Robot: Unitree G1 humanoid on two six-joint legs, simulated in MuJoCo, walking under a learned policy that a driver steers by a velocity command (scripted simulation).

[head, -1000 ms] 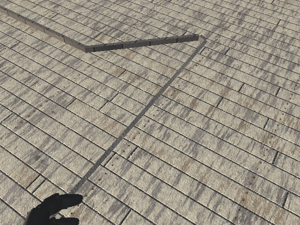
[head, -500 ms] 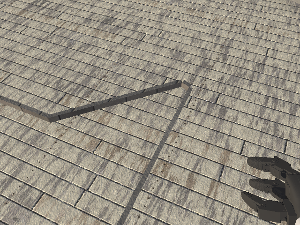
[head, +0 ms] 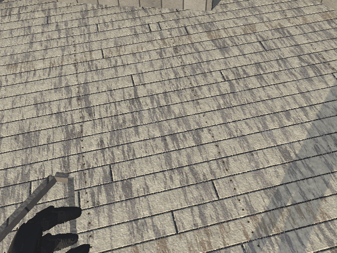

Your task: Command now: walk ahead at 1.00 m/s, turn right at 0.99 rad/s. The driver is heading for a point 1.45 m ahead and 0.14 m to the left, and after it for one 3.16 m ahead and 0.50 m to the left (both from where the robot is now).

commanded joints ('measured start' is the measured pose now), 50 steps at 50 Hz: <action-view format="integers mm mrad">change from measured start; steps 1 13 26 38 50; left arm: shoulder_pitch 425 332 261 -66 1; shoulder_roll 328 84 120 42 65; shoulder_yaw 109 41 1 -2 19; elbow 77 126 116 -16 17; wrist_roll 23 30 7 68 83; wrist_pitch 5 -53 -110 -91 2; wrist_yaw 32 91 50 61 113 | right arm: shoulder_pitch -34 -465 32 -45 -114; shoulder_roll -8 4 -126 -163 -154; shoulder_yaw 13 41 -43 -64 -59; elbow -232 -316 -211 -152 -262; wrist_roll -5 -16 11 44 35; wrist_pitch -61 -73 -36 44 136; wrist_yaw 21 43 56 -7 -10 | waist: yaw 99 117 -76 19 20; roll -355 -31 208 78 -57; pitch -298 45 -267 -98 -119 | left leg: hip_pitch -1046 -573 179 -593 -799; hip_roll -135 -14 206 -118 -25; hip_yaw -261 -288 -1130 -647 -375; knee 1029 93 -347 -249 706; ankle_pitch -34 773 -209 778 100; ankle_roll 27 12 391 163 -31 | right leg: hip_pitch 1129 88 -205 354 398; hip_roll -227 -25 -21 113 -267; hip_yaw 785 367 303 182 387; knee -245 -576 727 -258 -461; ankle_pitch -380 -72 -211 303 223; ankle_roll -318 -84 96 210 -39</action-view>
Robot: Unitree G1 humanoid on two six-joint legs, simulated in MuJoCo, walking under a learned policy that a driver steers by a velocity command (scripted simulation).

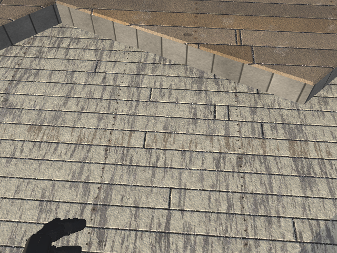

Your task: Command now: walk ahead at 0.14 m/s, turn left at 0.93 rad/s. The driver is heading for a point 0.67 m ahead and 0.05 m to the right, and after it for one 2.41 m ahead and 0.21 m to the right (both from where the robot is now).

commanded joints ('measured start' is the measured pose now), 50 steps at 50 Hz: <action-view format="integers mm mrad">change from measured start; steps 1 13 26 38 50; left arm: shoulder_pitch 21 54 124 -23 340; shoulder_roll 128 242 158 69 151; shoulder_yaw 45 100 86 38 79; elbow -35 57 116 21 40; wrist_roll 7 -23 -65 -76 -38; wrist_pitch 4 23 -8 -15 -45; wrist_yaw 9 -15 -56 -122 -60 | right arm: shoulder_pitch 75 -104 42 124 -65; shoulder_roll -69 -77 -60 -92 -36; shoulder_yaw -26 -22 -6 -13 20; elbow -77 -136 -1 87 -74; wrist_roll -3 -10 -47 -42 -25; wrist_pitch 10 19 -160 -132 -234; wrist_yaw -8 34 13 12 28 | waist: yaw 12 58 25 -7 21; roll -95 -120 119 53 31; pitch -151 -172 -41 117 -76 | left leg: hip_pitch -95 66 472 588 -206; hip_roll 105 150 344 330 139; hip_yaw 33 126 -1 381 -58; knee -50 -505 -1207 -1179 -21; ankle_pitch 66 191 103 759 178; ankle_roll -19 49 186 136 108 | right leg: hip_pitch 202 248 -494 -415 362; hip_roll -272 -369 -119 -122 -147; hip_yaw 201 -49 111 -131 489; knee -180 -216 644 320 -216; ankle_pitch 177 18 14 63 -297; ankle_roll -191 -198 44 -73 -323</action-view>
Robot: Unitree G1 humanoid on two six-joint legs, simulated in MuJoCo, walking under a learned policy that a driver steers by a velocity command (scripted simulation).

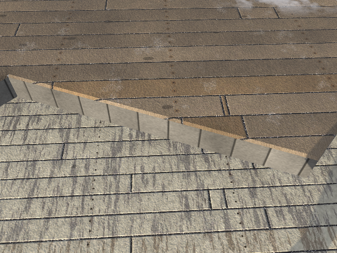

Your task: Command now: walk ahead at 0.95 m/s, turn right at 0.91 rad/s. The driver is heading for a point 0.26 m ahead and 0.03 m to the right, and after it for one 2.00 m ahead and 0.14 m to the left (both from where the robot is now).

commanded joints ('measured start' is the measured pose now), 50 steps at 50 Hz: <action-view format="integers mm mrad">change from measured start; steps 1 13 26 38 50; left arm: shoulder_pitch -12 -30 -149 -367 -235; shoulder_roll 94 89 71 75 198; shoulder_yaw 20 41 -13 -5 44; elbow -90 -75 -91 -131 -75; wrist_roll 4 -7 22 46 21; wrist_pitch -23 43 72 34 66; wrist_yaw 20 104 91 95 68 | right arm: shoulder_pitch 6 34 -51 120 -41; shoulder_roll -130 -196 -232 -234 -161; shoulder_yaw -43 -93 -103 -131 -77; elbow -103 -113 -87 -70 -200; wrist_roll -25 -32 -1 -2 5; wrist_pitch -15 8 108 181 197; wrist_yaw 6 4 10 -16 34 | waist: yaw -62 -106 17 -77 25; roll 27 -117 130 -102 -141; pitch -16 -231 -196 -60 -100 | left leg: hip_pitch -346 285 122 -295 -175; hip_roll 41 -66 73 -95 22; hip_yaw -30 50 -431 -30 177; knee -109 -918 -1069 -238 -566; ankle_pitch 34 665 327 -84 25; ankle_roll -23 -70 176 -97 -106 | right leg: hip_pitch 220 158 25 179 293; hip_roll -222 -69 -55 -417 -451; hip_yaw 507 330 137 325 -17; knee -398 195 157 -332 -259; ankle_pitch -113 361 -146 117 487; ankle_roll -206 118 183 -44 -52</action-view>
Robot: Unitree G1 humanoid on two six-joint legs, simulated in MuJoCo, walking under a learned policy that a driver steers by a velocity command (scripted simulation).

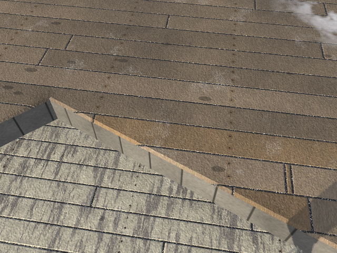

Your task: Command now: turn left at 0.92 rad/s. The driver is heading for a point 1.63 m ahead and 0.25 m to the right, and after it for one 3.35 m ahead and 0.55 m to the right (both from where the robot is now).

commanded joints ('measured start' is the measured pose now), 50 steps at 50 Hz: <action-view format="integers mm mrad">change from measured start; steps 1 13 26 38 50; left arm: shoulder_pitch -4 105 85 86 55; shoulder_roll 223 125 111 214 250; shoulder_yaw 73 42 34 73 87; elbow -50 17 -65 -145 -190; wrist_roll -23 -12 -37 -47 -34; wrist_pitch -18 -9 17 -16 17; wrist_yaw -17 -7 -34 2 21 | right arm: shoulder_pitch -28 -102 -127 -206 -212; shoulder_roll -85 -55 -107 -73 -69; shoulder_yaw -21 8 -25 -35 -35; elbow -101 -76 39 17 32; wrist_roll -1 -43 -36 -42 -21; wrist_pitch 0 -51 -38 -64 -93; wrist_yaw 9 -39 -46 -53 -40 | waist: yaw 18 16 -33 -13 3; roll -179 88 69 -102 -198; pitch -127 -231 -91 -162 -143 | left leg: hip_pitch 37 344 436 -186 -23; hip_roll -31 112 239 -96 -196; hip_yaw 72 -137 -104 -96 -146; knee -134 -503 -509 269 -153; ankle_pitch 4 625 541 -98 24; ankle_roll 41 320 350 32 -2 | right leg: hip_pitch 143 -310 -304 178 75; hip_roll -270 -33 -50 -170 -71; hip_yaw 110 170 120 500 669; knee -46 708 425 -39 17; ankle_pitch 461 -91 -224 557 365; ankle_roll -193 82 42 -243 -193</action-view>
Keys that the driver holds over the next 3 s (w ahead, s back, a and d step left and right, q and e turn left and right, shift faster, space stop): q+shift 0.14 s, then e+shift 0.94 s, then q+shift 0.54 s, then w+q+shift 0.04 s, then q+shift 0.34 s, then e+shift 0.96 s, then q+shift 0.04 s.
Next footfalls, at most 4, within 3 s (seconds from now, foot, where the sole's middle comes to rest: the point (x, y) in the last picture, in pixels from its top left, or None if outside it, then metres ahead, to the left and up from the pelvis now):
0.10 left None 0.06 0.15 -0.78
0.62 right None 0.08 -0.08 -0.78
1.14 left None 0.24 0.08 -0.78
1.46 right None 0.11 -0.11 -0.78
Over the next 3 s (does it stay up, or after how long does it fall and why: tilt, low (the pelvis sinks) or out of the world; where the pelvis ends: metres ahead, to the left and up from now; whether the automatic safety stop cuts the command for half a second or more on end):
stays up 0.34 0.05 0.00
